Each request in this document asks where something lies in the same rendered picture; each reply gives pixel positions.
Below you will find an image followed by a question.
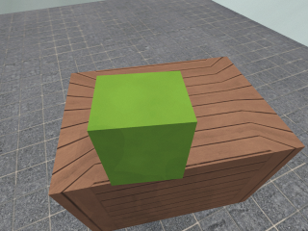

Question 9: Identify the pedestal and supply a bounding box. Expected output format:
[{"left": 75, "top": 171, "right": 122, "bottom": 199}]
[{"left": 48, "top": 56, "right": 305, "bottom": 231}]

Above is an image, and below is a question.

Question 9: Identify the carton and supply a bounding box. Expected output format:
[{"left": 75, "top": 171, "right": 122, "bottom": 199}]
[{"left": 87, "top": 70, "right": 197, "bottom": 186}]

